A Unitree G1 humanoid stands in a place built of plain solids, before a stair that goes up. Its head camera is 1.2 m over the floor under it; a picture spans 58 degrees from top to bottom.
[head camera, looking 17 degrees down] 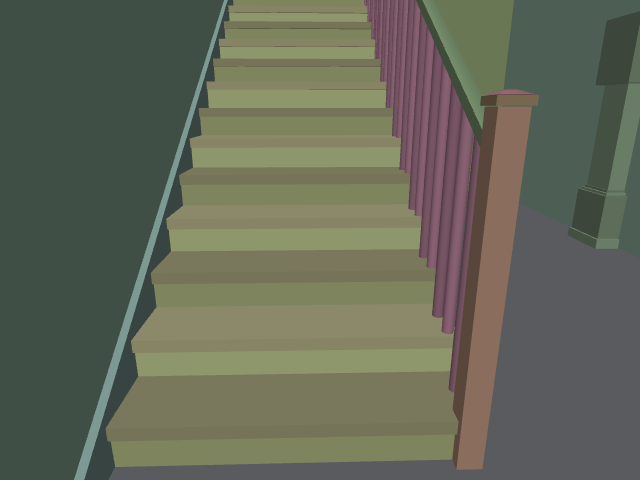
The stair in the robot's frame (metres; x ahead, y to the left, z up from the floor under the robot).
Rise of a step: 0.17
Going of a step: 0.27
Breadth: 1.27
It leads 2 degrees to the left of straight ahead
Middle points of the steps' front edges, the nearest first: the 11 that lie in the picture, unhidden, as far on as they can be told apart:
1.21 0.12 0.18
1.49 0.09 0.35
1.76 0.09 0.52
2.03 0.10 0.69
2.31 0.11 0.86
2.58 0.12 1.03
2.86 0.12 1.20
3.13 0.13 1.37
3.40 0.14 1.54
3.68 0.15 1.71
3.95 0.16 1.88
